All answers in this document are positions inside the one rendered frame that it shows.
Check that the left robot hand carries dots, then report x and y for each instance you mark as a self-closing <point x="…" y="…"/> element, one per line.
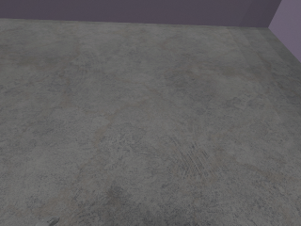
<point x="48" y="221"/>

